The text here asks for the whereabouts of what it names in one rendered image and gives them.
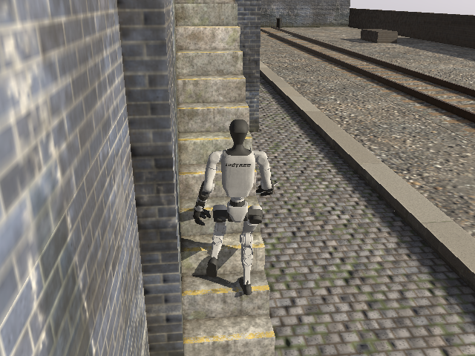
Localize stairs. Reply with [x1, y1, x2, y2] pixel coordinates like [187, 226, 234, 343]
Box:
[175, 0, 275, 356]

